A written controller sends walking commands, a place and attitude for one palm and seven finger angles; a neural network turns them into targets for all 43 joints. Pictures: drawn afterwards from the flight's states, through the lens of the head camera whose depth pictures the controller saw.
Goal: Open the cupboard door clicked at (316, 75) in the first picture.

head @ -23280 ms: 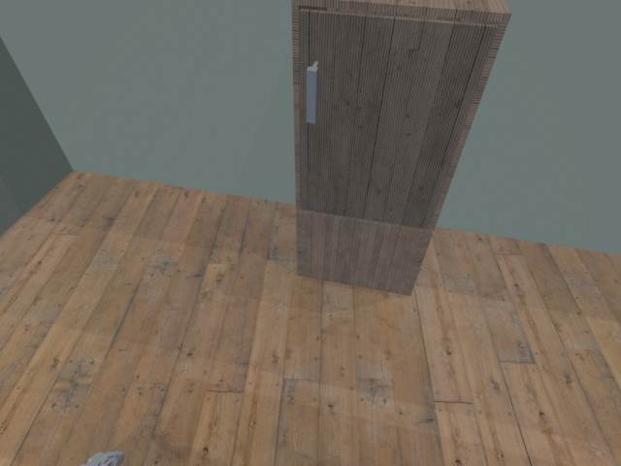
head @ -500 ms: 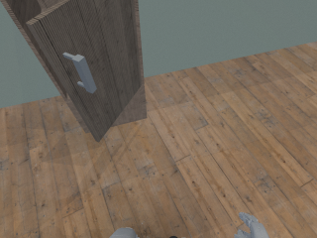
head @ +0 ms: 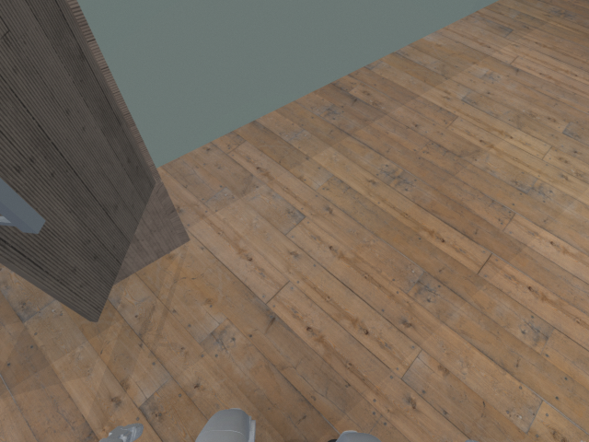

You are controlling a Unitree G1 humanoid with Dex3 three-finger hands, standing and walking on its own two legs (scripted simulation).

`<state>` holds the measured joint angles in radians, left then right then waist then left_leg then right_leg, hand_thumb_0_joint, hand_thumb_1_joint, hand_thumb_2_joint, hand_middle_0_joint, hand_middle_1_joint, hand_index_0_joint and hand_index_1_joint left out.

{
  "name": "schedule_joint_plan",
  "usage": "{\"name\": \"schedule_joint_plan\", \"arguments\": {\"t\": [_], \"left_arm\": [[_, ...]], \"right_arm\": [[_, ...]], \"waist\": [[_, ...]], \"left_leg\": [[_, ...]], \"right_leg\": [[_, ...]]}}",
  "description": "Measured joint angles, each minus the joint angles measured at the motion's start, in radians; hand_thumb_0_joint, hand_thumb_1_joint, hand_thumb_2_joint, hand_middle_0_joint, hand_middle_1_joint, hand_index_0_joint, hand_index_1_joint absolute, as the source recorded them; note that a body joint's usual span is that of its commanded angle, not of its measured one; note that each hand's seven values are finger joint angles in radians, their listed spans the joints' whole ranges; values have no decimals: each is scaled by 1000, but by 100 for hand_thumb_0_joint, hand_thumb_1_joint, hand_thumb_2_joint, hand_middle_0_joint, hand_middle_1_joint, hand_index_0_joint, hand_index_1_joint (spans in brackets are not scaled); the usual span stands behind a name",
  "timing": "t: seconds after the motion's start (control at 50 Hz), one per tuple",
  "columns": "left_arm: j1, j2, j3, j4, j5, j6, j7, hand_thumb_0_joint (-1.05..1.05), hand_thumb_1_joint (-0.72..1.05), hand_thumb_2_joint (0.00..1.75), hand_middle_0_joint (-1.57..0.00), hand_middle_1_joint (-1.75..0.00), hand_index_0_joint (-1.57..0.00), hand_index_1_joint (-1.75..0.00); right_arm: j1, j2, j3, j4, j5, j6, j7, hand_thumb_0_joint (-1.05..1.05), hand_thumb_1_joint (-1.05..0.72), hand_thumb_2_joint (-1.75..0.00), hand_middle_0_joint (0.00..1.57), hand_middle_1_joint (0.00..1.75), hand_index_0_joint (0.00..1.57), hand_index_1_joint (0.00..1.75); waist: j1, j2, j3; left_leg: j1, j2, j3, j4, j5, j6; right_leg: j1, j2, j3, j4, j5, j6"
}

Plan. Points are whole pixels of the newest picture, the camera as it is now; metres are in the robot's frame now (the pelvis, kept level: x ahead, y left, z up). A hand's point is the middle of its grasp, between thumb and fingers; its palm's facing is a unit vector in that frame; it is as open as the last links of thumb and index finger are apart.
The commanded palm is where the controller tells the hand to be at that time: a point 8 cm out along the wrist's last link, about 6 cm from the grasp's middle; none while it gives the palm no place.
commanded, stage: walk to a spot facing it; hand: left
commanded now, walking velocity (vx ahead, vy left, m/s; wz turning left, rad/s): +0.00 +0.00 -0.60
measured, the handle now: out of the picture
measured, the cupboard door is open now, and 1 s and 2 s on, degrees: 46 46 46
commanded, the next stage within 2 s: turn to face it in 1.86 s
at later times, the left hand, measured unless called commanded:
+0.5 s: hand (202, 379) +0.21 +0.16 -0.16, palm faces -0.30 -0.92 -0.25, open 7.4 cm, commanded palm none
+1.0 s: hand (282, 265) +0.42 +0.05 -0.15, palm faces -0.59 -0.80 -0.15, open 7.4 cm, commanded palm none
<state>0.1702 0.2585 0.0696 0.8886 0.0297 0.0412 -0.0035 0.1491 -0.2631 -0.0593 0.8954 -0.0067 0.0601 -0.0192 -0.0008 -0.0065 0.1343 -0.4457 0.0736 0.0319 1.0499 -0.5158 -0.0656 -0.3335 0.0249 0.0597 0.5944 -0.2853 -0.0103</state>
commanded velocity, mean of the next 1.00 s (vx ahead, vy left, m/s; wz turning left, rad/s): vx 0.24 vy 0.00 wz -0.56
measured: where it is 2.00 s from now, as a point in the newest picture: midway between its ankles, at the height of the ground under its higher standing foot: (425, 312)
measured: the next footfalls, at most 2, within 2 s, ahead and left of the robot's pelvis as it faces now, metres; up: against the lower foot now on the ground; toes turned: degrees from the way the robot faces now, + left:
left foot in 0.14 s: +0.07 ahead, +0.14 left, +0.00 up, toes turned -3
right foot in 0.44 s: +0.03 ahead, -0.13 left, +0.00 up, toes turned -21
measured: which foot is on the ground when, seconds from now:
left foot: up 0.00-0.12, down 0.14-0.44, up 0.46-0.70, down 0.72-1.00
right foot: down 0.00-0.14, up 0.16-0.42, down 0.44-0.72, up 0.74-1.00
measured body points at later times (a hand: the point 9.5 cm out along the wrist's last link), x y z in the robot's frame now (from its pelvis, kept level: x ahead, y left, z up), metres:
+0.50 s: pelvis +0.04 -0.01 -0.01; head +0.08 -0.02 +0.44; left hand +0.23 +0.21 -0.14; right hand -0.01 -0.27 -0.15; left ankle +0.03 +0.14 -0.70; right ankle -0.01 -0.12 -0.73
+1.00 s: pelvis +0.21 -0.05 +0.02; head +0.27 -0.06 +0.46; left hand +0.45 +0.09 -0.14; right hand +0.06 -0.22 -0.12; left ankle +0.22 +0.08 -0.73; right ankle +0.18 -0.19 -0.65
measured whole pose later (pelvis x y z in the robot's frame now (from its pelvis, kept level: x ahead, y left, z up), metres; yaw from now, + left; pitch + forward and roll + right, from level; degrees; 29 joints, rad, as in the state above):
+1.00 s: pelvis +0.21 -0.05 +0.02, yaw -35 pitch +2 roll -1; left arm 0.11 0.24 0.08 0.93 0.03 0.02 -0.07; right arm 0.38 -0.16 -0.01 0.98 -0.04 -0.06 -0.01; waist -0.02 -0.03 0.08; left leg -0.09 0.11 0.24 0.36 -0.30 -0.02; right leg -0.62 -0.06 -0.08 1.02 -0.21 0.00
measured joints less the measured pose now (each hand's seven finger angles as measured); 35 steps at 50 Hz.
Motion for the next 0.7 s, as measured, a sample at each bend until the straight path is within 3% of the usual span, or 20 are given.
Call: {"name": "schedule_joint_plan", "arguments": {"t": [0.1, 0.14, 0.2, 0.24, 0.28, 0.38, 0.44, 0.46, 0.48, 0.52, 0.56, 0.62, 0.7], "left_arm": [[10, -3, -7, 11, 0, 12, -4, 0, 90, 89, -20, -30, -20, -30], [13, -9, -9, 11, -8, 22, -8, 0, 90, 89, -20, -30, -20, -30], [-14, 5, -1, 16, -10, 35, -17, 0, 90, 89, -20, -30, -20, -30], [-31, 10, 8, 14, -7, 33, -26, 0, 91, 89, -20, -30, -20, -30], [-46, 9, 11, 3, -8, 32, -33, 0, 91, 89, -20, -30, -20, -30], [-52, -1, 6, -14, -9, 23, -49, 0, 91, 89, -20, -29, -20, -30], [-31, 5, 0, -16, -5, 5, -55, 0, 91, 89, -20, -29, -20, -30], [-26, 7, 0, -14, -3, -8, -50, 0, 91, 89, -20, -30, -20, -30], [-23, -1, 0, -6, -5, -18, -41, 0, 91, 89, -20, -30, -20, -30], [-2, -17, -5, 4, -7, -27, -30, 0, 91, 89, -20, -29, -20, -30], [32, -26, -7, 17, -5, -32, -20, 0, 91, 89, -20, -30, -20, -30], [77, -28, -6, 44, -2, -43, -18, 0, 91, 89, -20, -30, -20, -30], [118, -25, -4, 81, -2, -43, -28, 0, 90, 89, -20, -30, -20, -30]], "right_arm": [[-4, 19, 7, -25, 4, -24, 3, 1, -91, -90, 20, 30, 20, 30], [17, 17, 12, -33, 0, -42, 1, 0, -91, -90, 20, 30, 20, 30], [43, 42, 27, -20, -20, -53, -6, 0, -91, -90, 20, 30, 20, 30], [71, 56, 37, -13, -27, -55, -8, 0, -91, -90, 20, 30, 20, 30], [92, 63, 41, -6, -31, -50, -9, 0, -91, -90, 20, 30, 20, 30], [118, 52, 36, 9, -35, -43, 1, 0, -91, -90, 20, 30, 20, 30], [148, 39, 28, 11, -27, -40, 12, 0, -91, -90, 20, 30, 20, 30], [147, 33, 23, 18, -22, -33, 16, 0, -91, -90, 20, 30, 20, 30], [135, 22, 18, 30, -19, -22, 18, 0, -91, -90, 20, 30, 20, 30], [114, 7, 9, 43, -15, -7, 26, 1, -91, -90, 20, 30, 20, 30], [96, 5, 1, 43, -17, -8, 35, 1, -91, -90, 20, 30, 20, 30], [62, 15, -3, 21, -16, -24, 42, 1, -91, -90, 20, 30, 20, 30], [23, 32, 1, -15, -13, -63, 43, 1, -91, -90, 20, 30, 20, 30]], "waist": [[-8, -43, -20], [-16, -31, -43], [-14, -48, -40], [-11, -45, -41], [-7, -30, -40], [-12, 18, -48], [-19, 23, -78], [-13, 20, -83], [-12, 33, -75], [-14, 49, -69], [-11, 41, -75], [-3, 6, -77], [15, -35, -69]], "left_leg": [[57, -34, 9, -300, 128, 3], [109, -26, 2, -453, 192, 28], [120, -12, 30, -436, 195, 62], [148, 7, 43, -472, 208, 60], [174, 29, 56, -511, 224, 53], [205, 80, 112, -527, 210, 30], [187, 100, 150, -430, 138, 16], [157, 95, 138, -337, 54, 12], [119, 85, 93, -226, 0, 12], [42, 61, 32, -59, 4, 9], [-11, 45, 20, -7, 58, 2], [-40, 28, 26, -99, 120, -7], [19, -2, 37, -365, 190, -5]], "right_leg": [[0, 12, 72, -24, 17, 18], [-23, 33, 80, 18, -11, 25], [-106, 31, 33, 279, -200, 36], [-148, 18, -19, 425, -214, 47], [-158, -2, -65, 461, -210, 56], [-69, -34, -134, 228, -192, 48], [47, -40, -141, -17, -125, 9], [39, -40, -124, -28, -23, -2], [33, -31, -118, 4, -9, -6], [55, -18, -109, 6, -46, -8], [90, -14, -85, -40, -53, -2], [133, -20, -39, -109, -34, 6], [165, -29, 25, -114, -62, 24]]}}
